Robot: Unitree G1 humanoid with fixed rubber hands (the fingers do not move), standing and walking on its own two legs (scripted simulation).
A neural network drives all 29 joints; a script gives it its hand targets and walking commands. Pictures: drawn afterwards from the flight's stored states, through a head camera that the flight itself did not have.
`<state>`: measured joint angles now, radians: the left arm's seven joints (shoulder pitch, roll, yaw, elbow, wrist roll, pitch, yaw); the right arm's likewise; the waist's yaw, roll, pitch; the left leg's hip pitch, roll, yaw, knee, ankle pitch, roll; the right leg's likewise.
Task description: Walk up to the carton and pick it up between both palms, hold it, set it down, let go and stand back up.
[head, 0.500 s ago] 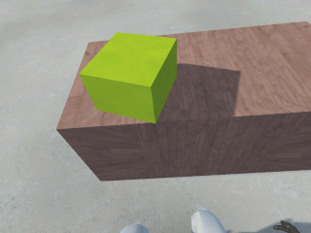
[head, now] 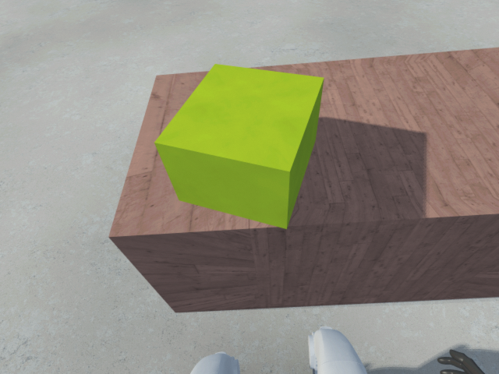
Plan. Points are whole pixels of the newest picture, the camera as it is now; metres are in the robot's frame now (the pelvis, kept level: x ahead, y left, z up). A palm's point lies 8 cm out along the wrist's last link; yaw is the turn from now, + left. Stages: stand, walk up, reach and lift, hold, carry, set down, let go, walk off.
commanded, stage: walk up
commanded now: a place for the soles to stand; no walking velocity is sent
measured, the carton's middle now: (248, 141) +0.61 +0.00 -0.02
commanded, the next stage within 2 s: none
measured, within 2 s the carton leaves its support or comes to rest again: neither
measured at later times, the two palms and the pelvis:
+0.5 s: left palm out of the picture +0.14 +0.38 -0.06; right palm (433, 354) +0.16 -0.27 -0.10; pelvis +0.06 +0.05 +0.00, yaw -1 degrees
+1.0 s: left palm out of the picture +0.15 +0.40 -0.06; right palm (418, 344) +0.17 -0.25 -0.08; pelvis +0.06 +0.07 +0.00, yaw -1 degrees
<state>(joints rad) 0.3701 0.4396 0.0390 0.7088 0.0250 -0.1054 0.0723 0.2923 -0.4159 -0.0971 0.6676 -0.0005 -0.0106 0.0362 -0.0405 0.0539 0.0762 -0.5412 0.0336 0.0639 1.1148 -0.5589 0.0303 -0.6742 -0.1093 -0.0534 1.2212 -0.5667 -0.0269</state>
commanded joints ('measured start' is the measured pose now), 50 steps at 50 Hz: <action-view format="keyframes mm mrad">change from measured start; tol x32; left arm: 1 185 213 98 67 -17 -50 40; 50 -158 246 76 11 -7 32 5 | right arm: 1 -52 -255 -84 -105 -59 -9 -6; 14 281 -287 -127 58 -81 -9 -21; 24 -159 -200 -48 -106 -21 -16 -36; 50 -18 -321 -88 -34 -45 -40 -43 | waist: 1 83 126 -116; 4 202 -327 -263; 11 6 -227 -36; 15 -108 344 9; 26 151 -287 -188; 33 -44 139 -90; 50 -11 36 -24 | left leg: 1 -18 165 -354 -360 412 198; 5 -486 38 -164 361 -68 -9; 13 319 -35 -47 -335 50 -17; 16 156 284 -981 -858 14 155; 21 112 218 -528 -454 558 172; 26 -289 -33 -111 163 35 -10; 31 84 -6 -110 -235 167 41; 34 191 249 -736 -621 222 209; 43 -119 -30 -90 10 150 2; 50 167 239 -704 -648 71 182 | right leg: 1 245 63 -74 -281 221 -54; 5 598 -422 825 -808 70 -339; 11 110 -234 364 -634 110 -234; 15 -385 95 34 172 -146 -4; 23 333 87 14 -315 178 -62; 26 530 -292 652 -677 354 -294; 33 -81 50 -1 -54 120 -22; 43 370 -260 520 -618 211 -276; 50 -121 36 54 -67 -76 -25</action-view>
